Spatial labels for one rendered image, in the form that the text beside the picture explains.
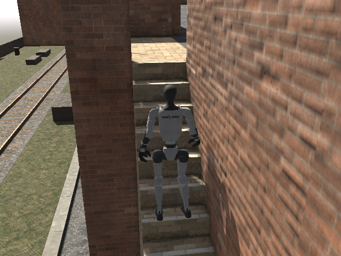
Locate stairs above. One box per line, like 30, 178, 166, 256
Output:
132, 62, 216, 256

